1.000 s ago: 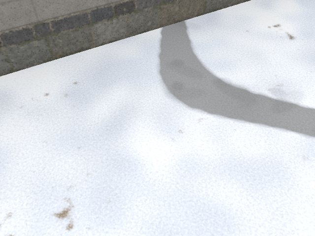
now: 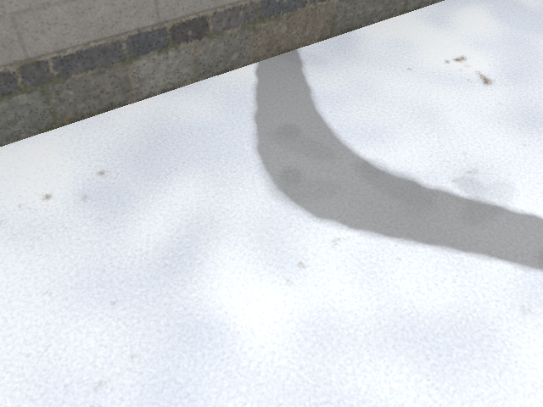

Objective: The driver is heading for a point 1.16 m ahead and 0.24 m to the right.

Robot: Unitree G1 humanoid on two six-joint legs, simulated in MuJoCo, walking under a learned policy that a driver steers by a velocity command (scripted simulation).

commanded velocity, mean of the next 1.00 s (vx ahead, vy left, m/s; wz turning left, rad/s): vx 0.49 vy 0.00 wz -0.06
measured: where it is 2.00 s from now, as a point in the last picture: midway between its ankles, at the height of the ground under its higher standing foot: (295, 209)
